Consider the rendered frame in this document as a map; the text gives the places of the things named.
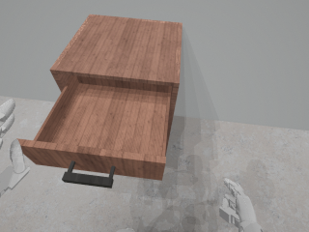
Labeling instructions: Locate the left robot hand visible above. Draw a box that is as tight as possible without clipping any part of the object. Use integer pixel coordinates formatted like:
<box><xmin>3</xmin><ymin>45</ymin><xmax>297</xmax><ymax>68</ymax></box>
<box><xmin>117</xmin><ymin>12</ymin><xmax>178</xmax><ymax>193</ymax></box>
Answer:
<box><xmin>0</xmin><ymin>99</ymin><xmax>30</xmax><ymax>197</ymax></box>

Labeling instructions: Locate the drawer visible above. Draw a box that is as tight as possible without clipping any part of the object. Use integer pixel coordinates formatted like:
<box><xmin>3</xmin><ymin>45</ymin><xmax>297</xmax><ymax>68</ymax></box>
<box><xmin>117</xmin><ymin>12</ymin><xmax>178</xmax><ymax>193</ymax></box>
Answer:
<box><xmin>17</xmin><ymin>75</ymin><xmax>172</xmax><ymax>181</ymax></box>

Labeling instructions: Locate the handle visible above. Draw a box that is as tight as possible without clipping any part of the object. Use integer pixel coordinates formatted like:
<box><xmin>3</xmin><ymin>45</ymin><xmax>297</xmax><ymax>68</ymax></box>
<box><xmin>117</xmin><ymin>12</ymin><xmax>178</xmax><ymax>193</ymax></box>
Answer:
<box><xmin>62</xmin><ymin>160</ymin><xmax>116</xmax><ymax>189</ymax></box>

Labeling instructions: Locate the cabinet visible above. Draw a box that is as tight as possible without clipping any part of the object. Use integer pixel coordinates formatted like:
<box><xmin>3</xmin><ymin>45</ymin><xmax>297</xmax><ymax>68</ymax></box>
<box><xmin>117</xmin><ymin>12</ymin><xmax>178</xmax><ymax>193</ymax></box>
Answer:
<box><xmin>50</xmin><ymin>14</ymin><xmax>183</xmax><ymax>157</ymax></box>

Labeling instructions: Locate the right robot forearm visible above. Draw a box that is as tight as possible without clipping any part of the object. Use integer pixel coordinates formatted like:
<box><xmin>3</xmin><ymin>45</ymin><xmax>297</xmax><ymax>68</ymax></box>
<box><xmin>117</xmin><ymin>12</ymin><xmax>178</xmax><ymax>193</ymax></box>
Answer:
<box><xmin>239</xmin><ymin>220</ymin><xmax>264</xmax><ymax>232</ymax></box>

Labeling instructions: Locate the right robot hand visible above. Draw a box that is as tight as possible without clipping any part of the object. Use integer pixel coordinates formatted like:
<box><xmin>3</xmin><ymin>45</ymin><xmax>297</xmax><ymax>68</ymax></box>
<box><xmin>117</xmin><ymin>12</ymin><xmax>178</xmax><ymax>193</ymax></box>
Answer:
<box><xmin>219</xmin><ymin>178</ymin><xmax>258</xmax><ymax>228</ymax></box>

